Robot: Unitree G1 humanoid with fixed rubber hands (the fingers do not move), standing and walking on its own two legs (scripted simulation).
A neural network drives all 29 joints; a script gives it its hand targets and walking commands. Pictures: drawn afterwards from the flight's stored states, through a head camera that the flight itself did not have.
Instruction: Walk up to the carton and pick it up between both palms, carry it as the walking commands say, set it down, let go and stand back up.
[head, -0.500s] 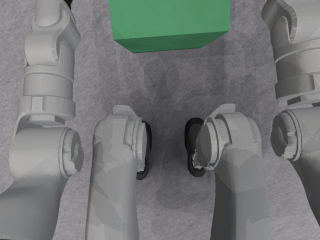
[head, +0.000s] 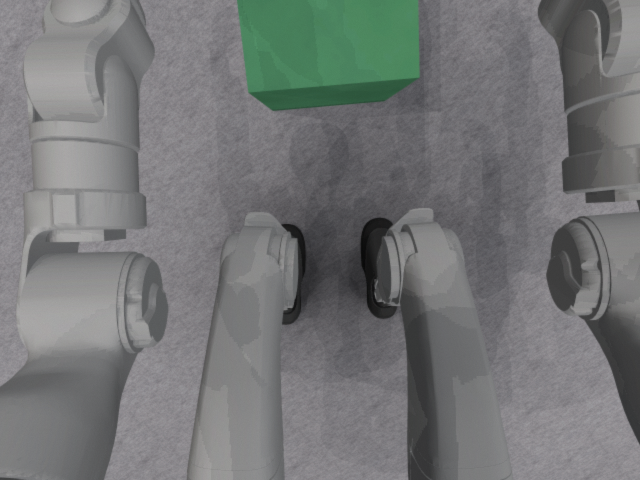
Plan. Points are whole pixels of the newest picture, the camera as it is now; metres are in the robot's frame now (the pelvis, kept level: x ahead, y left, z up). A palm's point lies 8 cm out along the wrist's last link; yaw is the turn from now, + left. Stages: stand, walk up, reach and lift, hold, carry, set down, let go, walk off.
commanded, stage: set down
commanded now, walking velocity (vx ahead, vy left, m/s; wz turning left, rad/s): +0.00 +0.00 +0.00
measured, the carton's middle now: (324, 8) +0.60 +0.01 -0.39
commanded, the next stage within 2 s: let go in 0.48 s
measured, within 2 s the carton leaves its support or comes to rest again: neither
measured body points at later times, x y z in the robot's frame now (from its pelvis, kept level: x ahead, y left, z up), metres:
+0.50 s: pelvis +0.00 +0.00 +0.12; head +0.35 +0.00 +0.40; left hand +0.55 +0.19 +0.01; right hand +0.57 -0.19 +0.01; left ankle +0.12 +0.10 -0.48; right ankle +0.12 -0.10 -0.48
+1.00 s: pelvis +0.05 +0.00 +0.19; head +0.26 +0.00 +0.58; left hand +0.39 +0.24 +0.10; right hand +0.40 -0.22 +0.10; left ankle +0.11 +0.10 -0.48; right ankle +0.12 -0.10 -0.48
